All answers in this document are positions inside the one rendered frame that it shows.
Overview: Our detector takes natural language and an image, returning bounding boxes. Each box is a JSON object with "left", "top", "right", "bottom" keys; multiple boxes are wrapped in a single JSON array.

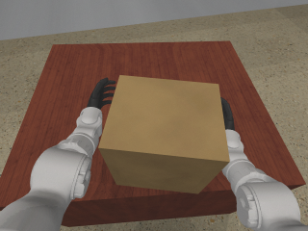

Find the left robot forearm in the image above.
[{"left": 30, "top": 107, "right": 103, "bottom": 188}]

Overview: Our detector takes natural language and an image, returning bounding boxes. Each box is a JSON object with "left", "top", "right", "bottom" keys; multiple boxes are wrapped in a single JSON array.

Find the right robot forearm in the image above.
[{"left": 222, "top": 129, "right": 300, "bottom": 219}]

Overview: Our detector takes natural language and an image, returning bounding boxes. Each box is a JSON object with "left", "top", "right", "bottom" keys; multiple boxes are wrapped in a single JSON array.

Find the right robot hand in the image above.
[{"left": 220, "top": 97, "right": 235, "bottom": 131}]

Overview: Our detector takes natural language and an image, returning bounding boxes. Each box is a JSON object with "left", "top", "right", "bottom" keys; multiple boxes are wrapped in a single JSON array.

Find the carton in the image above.
[{"left": 98, "top": 75, "right": 230, "bottom": 194}]

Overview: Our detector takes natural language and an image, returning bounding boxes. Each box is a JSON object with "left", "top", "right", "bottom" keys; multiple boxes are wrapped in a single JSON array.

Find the pedestal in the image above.
[{"left": 0, "top": 40, "right": 306, "bottom": 227}]

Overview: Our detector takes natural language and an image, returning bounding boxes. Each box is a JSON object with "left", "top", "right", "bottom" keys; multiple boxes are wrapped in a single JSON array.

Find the robot right upper arm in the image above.
[{"left": 236, "top": 181, "right": 308, "bottom": 231}]

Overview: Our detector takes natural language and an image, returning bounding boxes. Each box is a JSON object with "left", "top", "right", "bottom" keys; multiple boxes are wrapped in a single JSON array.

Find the left robot hand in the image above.
[{"left": 87, "top": 77, "right": 116, "bottom": 110}]

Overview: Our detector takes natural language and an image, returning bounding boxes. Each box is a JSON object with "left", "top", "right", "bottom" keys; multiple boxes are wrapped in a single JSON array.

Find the robot left upper arm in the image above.
[{"left": 0, "top": 147, "right": 92, "bottom": 231}]

